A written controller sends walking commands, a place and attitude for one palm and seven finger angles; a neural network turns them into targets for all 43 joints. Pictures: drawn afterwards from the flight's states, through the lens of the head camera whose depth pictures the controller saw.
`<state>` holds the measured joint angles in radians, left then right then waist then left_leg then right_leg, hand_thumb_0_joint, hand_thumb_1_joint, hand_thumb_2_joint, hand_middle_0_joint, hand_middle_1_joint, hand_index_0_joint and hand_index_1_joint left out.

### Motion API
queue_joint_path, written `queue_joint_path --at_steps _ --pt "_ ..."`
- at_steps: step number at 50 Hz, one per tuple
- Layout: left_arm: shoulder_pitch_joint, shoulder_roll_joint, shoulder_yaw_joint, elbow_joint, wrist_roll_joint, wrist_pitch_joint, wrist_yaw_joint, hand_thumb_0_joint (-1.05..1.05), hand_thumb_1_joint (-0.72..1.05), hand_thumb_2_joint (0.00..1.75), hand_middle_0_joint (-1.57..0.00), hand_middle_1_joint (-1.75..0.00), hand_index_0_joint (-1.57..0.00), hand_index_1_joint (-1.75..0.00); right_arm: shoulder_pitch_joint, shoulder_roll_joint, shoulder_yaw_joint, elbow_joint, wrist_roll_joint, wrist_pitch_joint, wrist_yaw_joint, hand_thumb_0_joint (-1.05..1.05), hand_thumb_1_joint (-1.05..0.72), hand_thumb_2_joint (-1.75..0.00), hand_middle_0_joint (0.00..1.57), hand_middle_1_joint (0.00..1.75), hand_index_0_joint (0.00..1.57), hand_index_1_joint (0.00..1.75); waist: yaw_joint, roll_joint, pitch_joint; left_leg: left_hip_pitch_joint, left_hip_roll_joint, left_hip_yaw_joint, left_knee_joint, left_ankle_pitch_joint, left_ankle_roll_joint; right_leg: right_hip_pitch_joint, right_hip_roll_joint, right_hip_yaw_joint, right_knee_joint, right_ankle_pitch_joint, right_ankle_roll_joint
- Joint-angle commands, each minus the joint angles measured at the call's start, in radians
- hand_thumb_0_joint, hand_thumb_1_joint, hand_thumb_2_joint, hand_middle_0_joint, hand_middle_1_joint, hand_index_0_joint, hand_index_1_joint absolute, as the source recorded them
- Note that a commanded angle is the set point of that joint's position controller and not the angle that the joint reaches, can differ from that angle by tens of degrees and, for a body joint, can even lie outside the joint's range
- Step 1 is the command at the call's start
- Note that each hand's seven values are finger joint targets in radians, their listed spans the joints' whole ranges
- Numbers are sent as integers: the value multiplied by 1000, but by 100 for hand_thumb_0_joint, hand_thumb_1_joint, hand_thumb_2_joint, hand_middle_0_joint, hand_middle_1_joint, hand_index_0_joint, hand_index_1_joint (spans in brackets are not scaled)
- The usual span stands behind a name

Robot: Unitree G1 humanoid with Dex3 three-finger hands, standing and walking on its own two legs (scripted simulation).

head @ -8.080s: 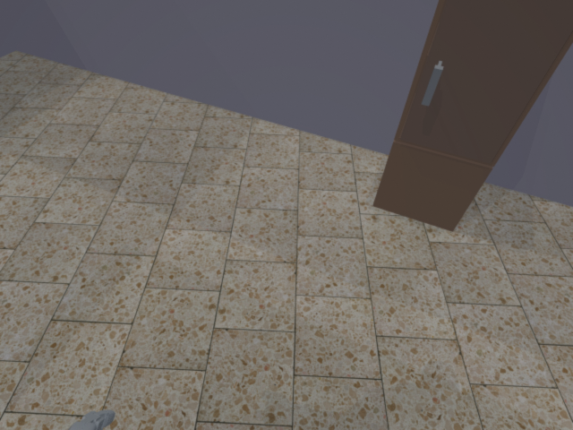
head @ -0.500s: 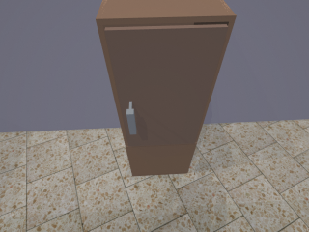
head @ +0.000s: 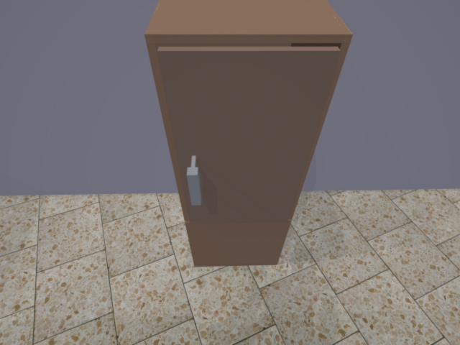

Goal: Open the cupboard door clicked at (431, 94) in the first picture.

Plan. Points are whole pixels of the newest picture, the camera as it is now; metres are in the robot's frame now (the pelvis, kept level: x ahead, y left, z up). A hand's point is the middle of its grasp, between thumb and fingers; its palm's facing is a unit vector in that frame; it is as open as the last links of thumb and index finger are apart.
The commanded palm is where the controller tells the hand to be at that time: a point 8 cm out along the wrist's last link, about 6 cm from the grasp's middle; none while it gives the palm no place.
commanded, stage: shuffle to correct the standing spot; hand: left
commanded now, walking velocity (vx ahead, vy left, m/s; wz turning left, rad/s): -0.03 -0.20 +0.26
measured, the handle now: (195, 180) +0.52 +0.12 -0.09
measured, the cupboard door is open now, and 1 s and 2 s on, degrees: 0 0 0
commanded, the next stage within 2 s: come to a stop and stand still in 0.68 s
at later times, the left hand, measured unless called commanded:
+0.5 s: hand out of the picture -0.05 +0.10 -0.19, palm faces +0.12 -0.98 -0.15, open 7.4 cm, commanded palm none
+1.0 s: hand out of the picture +0.03 +0.05 -0.19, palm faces +0.06 -0.98 -0.20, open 7.3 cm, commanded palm none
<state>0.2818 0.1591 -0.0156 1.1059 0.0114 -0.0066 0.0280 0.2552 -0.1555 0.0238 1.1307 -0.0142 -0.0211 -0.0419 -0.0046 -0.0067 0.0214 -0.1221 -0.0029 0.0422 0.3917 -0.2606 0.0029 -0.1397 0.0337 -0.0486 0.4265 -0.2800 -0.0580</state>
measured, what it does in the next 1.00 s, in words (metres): steps to the right: left foot, then right foot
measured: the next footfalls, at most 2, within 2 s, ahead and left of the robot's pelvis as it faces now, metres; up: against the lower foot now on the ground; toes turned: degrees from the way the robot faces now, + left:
left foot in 0.62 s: -0.02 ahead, +0.03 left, +0.00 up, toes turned +11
right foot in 0.98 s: +0.02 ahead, -0.26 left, +0.00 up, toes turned +2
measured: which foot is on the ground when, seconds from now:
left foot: down 0.00-0.34, up 0.36-0.60, down 0.62-0.98, up 1.00-1.00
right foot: down 0.00-0.62, up 0.64-0.96, down 0.98-1.00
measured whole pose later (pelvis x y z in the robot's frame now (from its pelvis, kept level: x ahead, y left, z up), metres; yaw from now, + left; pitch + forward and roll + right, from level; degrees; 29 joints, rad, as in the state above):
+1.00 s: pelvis -0.02 -0.15 -0.02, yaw +4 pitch +1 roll +0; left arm 0.20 0.20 0.04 0.99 0.02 -0.01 -0.01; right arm 0.33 -0.17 -0.03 1.04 -0.03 0.01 -0.02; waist -0.03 -0.01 0.06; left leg -0.30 0.12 0.04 0.67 -0.42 -0.05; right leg -0.33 -0.11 0.00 0.59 -0.24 0.06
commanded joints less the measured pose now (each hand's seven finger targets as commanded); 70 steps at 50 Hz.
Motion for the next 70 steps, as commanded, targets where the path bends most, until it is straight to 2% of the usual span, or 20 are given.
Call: queue_joint_path --at_steps 1,15,20,27,29,30,31,32,37,44,46,48,49,51,57,60,64,66,67,70 --pt "86 84 24 -30 2 -1 5 0 90 90 -20 -30 -20 -30 78 -101 -27 -14 -2 -8 -13 0 -90 -90 20 30 20 30 5 9 18 -27 149 -113 -32 338 47 -7 -116 58 -22 266 13" --pt "145 90 69 -107 20 38 -8 0 90 90 -20 -30 -20 -30 100 -95 -65 -49 -10 30 -35 0 -90 -90 20 30 20 30 10 -73 21 -239 105 -49 127 46 41 -22 -144 126 -39 213 10" --pt "117 90 79 -140 26 48 -5 0 90 90 -20 -30 -20 -30 49 -69 -72 -73 -7 48 -36 0 -90 -90 20 30 20 30 20 -58 52 -349 53 9 652 -265 21 -80 -258 246 -187 222 -183" --pt "100 106 85 -161 32 49 -7 0 90 90 -20 -30 -20 -30 115 -50 -67 -67 -4 38 -33 0 -90 -90 20 30 20 30 8 -41 5 -259 57 58 356 -217 37 -22 -208 210 -183 232 -52" --pt "54 112 93 -170 20 57 -17 0 90 90 -20 -30 -20 -30 247 -68 -70 -31 -4 31 -44 0 -90 -90 20 30 20 30 -54 -43 -4 -64 59 71 108 -97 61 -113 -135 135 -134 249 88" --pt "9 97 92 -184 14 55 -25 0 90 90 -20 -30 -20 -30 373 -112 -83 6 -7 21 -55 0 -90 -90 20 30 20 30 -113 18 -6 129 133 -17 -107 11 113 -258 -57 55 49 255 203" --pt "79 42 76 -191 4 57 -29 0 90 90 -20 -30 -20 -30 350 -191 -92 -23 -16 20 -63 0 -90 -90 20 30 20 30 -82 350 -13 142 495 -484 -170 38 246 -466 1 12 493 -184 187" --pt "43 106 92 -223 20 68 -28 0 90 90 -20 -30 -20 -30 232 -225 -89 -89 -8 21 -58 0 -90 -90 20 30 20 30 -69 209 37 -27 652 -607 -167 98 336 -516 -53 145 720 -311 104" --pt "20 52 91 -186 29 70 -60 0 90 90 -20 -30 -20 -30 86 -152 -62 -112 -25 -25 -39 0 -90 -90 20 30 20 30 24 110 63 -170 323 -146 -132 270 153 -452 -64 110 827 -19 100" --pt "-51 29 63 -185 6 18 -49 0 90 90 -20 -30 -20 -30 121 -206 -98 -120 -30 8 5 0 -90 -90 20 30 20 30 -21 237 -10 -111 221 -35 -3 195 96 -209 -36 -86 224 -121 126" --pt "50 87 71 -133 5 -12 -35 0 90 90 -20 -30 -20 -30 118 -155 -89 -121 -18 9 15 0 -90 -90 20 30 20 30 25 109 -57 -210 128 6 142 38 20 33 -56 -47 -11 68 119" --pt "113 241 87 -107 9 -26 -16 0 90 90 -20 -30 -20 -30 106 -47 -67 -160 0 11 20 0 -90 -90 20 30 20 30 45 -235 -106 -343 38 50 326 -322 -36 99 -387 306 -86 352 16" --pt "106 258 82 -122 14 -16 -17 0 90 90 -20 -30 -20 -30 94 -55 -71 -172 1 12 23 0 -90 -90 20 30 20 30 40 -136 -72 -302 37 8 386 -322 -19 27 -402 284 -56 463 -20" --pt "30 253 91 -127 17 -17 -4 0 90 90 -20 -30 -20 -30 87 -77 -84 -167 5 38 17 0 -90 -90 20 30 20 30 29 -416 -42 -340 42 1 491 -320 -26 -16 -399 337 -55 507 -59" --pt "-85 223 100 -193 11 31 9 0 90 90 -20 -30 -20 -30 131 -94 -85 -147 6 40 32 0 -90 -90 20 30 20 30 -24 -149 9 -31 9 26 95 2 -10 -284 -280 170 62 145 10" --pt "-106 103 78 -227 11 57 2 0 90 90 -20 -30 -20 -30 75 -187 -97 -203 -14 22 25 0 -90 -90 20 30 20 30 -21 246 70 -249 274 -341 -212 -153 158 -281 -72 12 406 -240 85" --pt "102 131 48 -98 -3 0 30 0 90 90 -20 -30 -20 -30 -147 -241 -92 -253 0 6 29 0 -90 -90 20 30 20 30 74 187 -100 -148 213 -72 167 311 121 -153 -146 89 326 -112 45" --pt "29 228 65 -175 15 -31 17 0 90 90 -20 -30 -20 -30 -68 -98 -65 -326 -5 20 52 0 -90 -90 20 30 20 30 38 -156 -62 -304 37 20 314 -99 8 -92 -277 366 -15 56 -11" --pt "5 251 65 -191 19 -40 17 0 90 90 -20 -30 -20 -30 -15 -86 -63 -329 -8 14 50 0 -90 -90 20 30 20 30 -7 -97 -72 -225 11 4 280 -158 -5 -144 -340 394 1 192 -70" --pt "-36 192 52 -190 13 -8 13 0 90 90 -20 -30 -20 -30 44 -157 -81 -283 -3 -1 45 0 -90 -90 20 30 20 30 -29 62 -101 -10 143 -119 107 205 59 -234 -89 86 193 9 63"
